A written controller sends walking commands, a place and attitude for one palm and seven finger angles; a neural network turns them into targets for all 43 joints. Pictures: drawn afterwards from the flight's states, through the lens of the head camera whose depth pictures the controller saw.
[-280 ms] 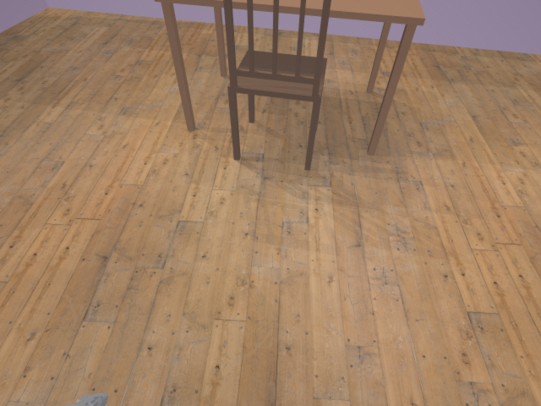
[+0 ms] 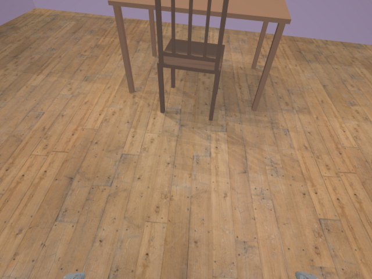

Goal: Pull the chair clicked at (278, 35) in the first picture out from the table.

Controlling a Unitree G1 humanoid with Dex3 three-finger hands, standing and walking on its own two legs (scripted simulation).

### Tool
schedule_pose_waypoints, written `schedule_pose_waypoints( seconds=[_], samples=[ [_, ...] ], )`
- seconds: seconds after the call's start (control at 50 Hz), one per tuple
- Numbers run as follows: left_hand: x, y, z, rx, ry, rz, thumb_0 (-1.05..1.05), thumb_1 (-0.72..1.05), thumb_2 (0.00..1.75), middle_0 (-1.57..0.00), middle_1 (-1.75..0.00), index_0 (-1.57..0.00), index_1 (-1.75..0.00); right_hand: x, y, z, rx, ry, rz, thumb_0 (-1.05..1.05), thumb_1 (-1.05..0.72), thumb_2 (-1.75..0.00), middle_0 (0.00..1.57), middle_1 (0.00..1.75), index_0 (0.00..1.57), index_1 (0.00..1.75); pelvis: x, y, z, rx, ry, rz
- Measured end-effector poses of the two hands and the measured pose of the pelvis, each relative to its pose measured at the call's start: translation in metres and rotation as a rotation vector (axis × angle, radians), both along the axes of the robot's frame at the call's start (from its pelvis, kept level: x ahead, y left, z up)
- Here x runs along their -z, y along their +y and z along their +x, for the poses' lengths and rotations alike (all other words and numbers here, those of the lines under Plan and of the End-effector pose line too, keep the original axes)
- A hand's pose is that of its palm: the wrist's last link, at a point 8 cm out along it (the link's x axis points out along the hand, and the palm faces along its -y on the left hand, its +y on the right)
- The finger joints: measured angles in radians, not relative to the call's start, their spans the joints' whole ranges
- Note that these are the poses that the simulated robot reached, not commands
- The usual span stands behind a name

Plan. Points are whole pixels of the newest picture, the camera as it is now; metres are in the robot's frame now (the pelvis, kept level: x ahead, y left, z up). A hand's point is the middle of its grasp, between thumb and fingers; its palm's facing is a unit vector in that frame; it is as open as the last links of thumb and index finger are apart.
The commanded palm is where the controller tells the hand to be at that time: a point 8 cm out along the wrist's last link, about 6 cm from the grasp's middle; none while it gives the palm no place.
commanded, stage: stand and wait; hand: left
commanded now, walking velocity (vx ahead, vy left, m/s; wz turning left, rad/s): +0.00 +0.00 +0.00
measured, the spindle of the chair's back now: (190, 26) +1.46 +0.07 -0.06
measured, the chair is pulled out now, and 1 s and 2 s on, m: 0.00 0.00 0.00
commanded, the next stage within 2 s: look at it before walking up in 0.68 s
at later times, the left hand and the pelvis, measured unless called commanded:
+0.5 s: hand out of the picture +0.06 +0.24 -0.15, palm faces -0.02 -0.94 -0.33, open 7.4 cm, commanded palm none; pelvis -0.01 +0.00 +0.00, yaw +0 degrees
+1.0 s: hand out of the picture +0.05 +0.24 -0.16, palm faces -0.02 -0.95 -0.32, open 7.4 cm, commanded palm none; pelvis -0.02 -0.01 +0.01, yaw +0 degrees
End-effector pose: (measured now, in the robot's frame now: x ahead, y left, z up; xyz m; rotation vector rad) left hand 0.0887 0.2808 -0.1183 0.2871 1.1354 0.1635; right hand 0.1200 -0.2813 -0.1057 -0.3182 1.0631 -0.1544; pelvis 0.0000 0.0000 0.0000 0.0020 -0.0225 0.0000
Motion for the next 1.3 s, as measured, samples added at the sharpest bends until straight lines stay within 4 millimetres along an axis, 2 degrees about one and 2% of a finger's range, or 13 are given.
schedule_pose_waypoints(
  seconds=[0.26, 0.48, 0.76, 1.04, 1.3],
  samples=[
    [0.003, 0.005, -0.029, -0.027, 0.076, 0.012, 0.0, 0.91, 0.9, -0.21, -0.3, -0.2, -0.3, 0.005, -0.015, -0.044, 0.046, 0.113, -0.022, 0.0, -0.9, -0.9, 0.2, 0.3, 0.2, 0.3, -0.002, -0.003, -0.006, -0.002, -0.009, -0.002],
    [-0.001, 0.008, -0.037, -0.025, 0.085, 0.027, 0.0, 0.91, 0.9, -0.21, -0.3, -0.2, -0.3, 0.008, -0.017, -0.065, 0.062, 0.151, -0.015, 0.0, -0.9, -0.9, 0.2, 0.3, 0.2, 0.3, -0.004, -0.004, -0.014, -0.001, -0.014, -0.001],
    [0.0, 0.003, -0.038, -0.016, 0.075, 0.012, 0.0, 0.91, 0.9, -0.21, -0.3, -0.2, -0.3, 0.008, -0.014, -0.066, 0.056, 0.142, -0.007, 0.0, -0.9, -0.9, 0.2, 0.3, 0.2, 0.3, -0.005, -0.005, -0.018, -0.001, -0.01, -0.002],
    [0.001, 0.003, -0.042, -0.026, 0.095, 0.012, 0.0, 0.91, 0.9, -0.21, -0.3, -0.2, -0.3, 0.006, -0.015, -0.059, 0.048, 0.142, -0.012, 0.0, -0.9, -0.9, 0.2, 0.3, 0.2, 0.3, -0.005, -0.005, -0.015, -0.004, -0.006, -0.001],
    [-0.001, 0.005, -0.039, -0.031, 0.088, 0.02, 0.0, 0.91, 0.9, -0.21, -0.3, -0.2, -0.3, 0.005, -0.016, -0.05, 0.038, 0.132, -0.012, 0.0, -0.9, -0.9, 0.2, 0.3, 0.2, 0.3, -0.006, -0.006, -0.012, -0.008, -0.006, -0.001]
  ],
)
